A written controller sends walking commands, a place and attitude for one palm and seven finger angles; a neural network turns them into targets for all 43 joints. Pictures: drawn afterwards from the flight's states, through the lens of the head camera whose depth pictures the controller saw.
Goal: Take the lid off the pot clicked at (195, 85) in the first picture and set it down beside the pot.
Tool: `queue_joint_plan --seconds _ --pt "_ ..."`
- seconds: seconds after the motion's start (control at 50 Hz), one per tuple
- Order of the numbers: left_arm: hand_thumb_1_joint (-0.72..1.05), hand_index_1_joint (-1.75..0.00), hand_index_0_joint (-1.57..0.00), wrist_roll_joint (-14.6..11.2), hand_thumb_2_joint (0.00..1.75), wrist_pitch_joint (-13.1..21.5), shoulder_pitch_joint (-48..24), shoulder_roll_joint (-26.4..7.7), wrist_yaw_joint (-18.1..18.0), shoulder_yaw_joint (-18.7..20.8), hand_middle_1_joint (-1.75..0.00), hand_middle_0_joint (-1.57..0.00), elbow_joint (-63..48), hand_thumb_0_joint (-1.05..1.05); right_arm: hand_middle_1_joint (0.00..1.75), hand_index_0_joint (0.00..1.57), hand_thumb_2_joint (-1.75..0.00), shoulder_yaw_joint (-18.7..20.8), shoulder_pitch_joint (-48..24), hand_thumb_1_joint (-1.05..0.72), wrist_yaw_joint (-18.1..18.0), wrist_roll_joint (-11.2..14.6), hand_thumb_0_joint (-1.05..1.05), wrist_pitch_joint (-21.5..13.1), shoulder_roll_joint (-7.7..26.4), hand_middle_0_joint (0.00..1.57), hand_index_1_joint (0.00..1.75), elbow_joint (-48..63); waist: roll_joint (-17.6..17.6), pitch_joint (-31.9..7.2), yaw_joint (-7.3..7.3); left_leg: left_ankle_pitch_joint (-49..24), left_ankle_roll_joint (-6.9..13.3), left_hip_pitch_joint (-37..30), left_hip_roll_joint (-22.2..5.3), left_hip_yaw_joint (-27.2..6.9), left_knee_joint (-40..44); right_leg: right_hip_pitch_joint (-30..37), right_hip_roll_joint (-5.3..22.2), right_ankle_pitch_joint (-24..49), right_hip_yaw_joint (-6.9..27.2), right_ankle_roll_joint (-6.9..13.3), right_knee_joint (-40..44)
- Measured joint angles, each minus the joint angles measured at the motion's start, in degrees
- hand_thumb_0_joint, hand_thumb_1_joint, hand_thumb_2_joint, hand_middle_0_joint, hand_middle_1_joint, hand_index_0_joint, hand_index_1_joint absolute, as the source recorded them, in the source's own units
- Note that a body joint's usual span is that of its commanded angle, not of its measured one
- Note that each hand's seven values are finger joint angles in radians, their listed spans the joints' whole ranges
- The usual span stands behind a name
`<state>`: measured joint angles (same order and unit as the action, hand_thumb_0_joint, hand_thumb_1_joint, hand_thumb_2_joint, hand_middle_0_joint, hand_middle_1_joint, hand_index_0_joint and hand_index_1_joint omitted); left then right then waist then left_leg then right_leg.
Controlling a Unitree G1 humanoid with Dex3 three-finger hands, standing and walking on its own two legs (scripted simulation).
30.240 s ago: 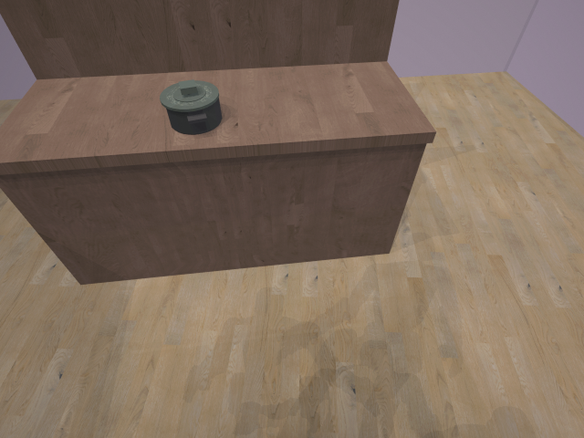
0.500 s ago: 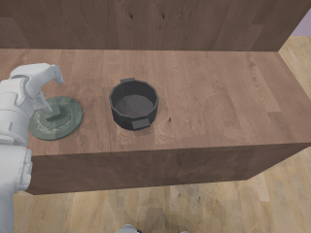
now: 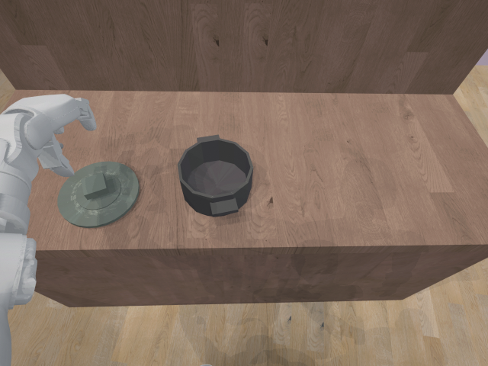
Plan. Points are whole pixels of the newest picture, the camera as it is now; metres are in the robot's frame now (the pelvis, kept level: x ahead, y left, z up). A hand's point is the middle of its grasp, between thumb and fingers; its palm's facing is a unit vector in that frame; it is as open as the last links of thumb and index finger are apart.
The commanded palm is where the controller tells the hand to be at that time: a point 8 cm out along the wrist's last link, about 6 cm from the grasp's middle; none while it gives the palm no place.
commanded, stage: raise the empty hand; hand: left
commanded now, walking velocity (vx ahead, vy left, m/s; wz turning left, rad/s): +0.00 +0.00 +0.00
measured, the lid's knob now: (95, 186) +0.48 +0.31 -0.07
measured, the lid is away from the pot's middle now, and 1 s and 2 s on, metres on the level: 0.26 0.26 0.26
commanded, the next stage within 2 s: draw the hand back to the body in 0.08 s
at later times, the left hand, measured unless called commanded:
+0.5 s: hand (59, 152) +0.43 +0.29 +0.09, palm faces -0.41 -0.08 -0.91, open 11.0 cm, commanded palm +0.42 +0.29 +0.16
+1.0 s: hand (74, 139) +0.41 +0.24 +0.15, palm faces +0.32 -0.90 -0.30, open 10.6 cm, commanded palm +0.35 +0.28 +0.17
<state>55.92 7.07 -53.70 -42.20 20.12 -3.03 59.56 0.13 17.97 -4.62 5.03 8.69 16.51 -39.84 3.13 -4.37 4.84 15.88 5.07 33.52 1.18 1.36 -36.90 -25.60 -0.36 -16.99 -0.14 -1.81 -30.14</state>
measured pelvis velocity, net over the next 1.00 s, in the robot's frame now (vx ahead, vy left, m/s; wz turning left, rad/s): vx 0.02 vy -0.02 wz -0.01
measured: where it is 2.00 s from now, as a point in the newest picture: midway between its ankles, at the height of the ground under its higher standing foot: outside the picture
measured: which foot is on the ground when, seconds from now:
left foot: down 0.00-1.00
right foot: down 0.00-1.00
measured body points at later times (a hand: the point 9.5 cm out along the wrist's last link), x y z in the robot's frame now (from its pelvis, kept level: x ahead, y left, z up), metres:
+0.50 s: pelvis +0.00 -0.01 +0.00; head +0.07 -0.01 +0.45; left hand +0.45 +0.30 +0.14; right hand +0.05 -0.28 -0.12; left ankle +0.02 +0.06 -0.72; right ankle -0.03 -0.16 -0.72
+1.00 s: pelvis +0.02 -0.02 +0.02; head +0.04 -0.01 +0.47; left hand +0.39 +0.29 +0.17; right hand +0.15 -0.27 -0.08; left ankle +0.02 +0.06 -0.72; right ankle -0.03 -0.16 -0.72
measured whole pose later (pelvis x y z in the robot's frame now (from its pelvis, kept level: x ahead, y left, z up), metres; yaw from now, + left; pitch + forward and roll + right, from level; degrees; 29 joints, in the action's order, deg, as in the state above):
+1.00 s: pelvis +0.02 -0.02 +0.02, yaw +0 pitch +1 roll -2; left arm 0.5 6.8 -22.5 -25.2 -3.1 16.2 27.0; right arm -2.4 13.8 -3.5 3.0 0.2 13.9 -35.7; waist 1.1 0.7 1.8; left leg 14.9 3.2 14.3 1.1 2.1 -27.7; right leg -7.0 -0.4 -15.6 0.6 -0.7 -21.2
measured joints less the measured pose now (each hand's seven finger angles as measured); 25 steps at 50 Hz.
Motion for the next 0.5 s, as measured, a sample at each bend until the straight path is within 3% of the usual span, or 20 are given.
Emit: queue_joint_plan --seconds 0.1,0.2,0.32,0.5 --pt "0.02 -0.89 -0.36 -1.0 0.61 0.77 -1.55 -0.38 0.69 -0.22 -0.88 -0.35 0.66 0.0 0.3 0.2 -0.9 -0.33 -0.59 -0.9 -0.4 0.25 0.01 -0.11 0.11 0.2 0.3 -0.13 -0.49 -0.04 -0.03 -0.19 -0.29 -0.6 0.0 -0.23 0.59 0.54 -0.02 0.03 -0.22 0.06 0.39" --pt "0.02 -0.89 -0.35 -0.35 0.61 0.55 -1.76 -0.49 1.08 -0.48 -0.88 -0.35 0.72 0.0 0.3 0.2 -0.9 -0.19 -1.0 -0.9 -0.01 0.18 0.01 0.27 0.48 0.2 0.3 0.1 -0.48 0.44 0.11 -0.17 -0.48 -0.16 -0.17 -0.23 0.45 0.0 -0.18 -0.06 -0.19 0.25 0.07" --pt "0.02 -0.89 -0.35 -0.7 0.61 2.43 2.34 -0.56 0.63 3.37 -0.88 -0.35 -2.66 0.0 0.3 0.2 -0.9 0.09 -0.6 -0.9 0.07 -0.18 0.01 1.29 0.29 0.2 0.3 0.52 -0.23 0.48 0.49 -0.32 -0.57 -1.04 -0.27 0.0 1.27 0.74 -0.24 0.21 0.08 0.14 0.86" --pt "0.02 -0.89 -0.35 -1.76 0.61 2.22 8.16 -0.37 0.33 4.04 -0.88 -0.35 -7.37 0.0 0.3 0.2 -0.9 0.31 -0.89 -0.9 0.87 0.0 0.01 2.88 -0.02 0.2 0.3 1.41 0.55 1.06 -0.25 -0.74 -0.55 -3.38 0.06 -0.17 2.63 3.15 0.03 0.48 -0.11 0.21 2.15"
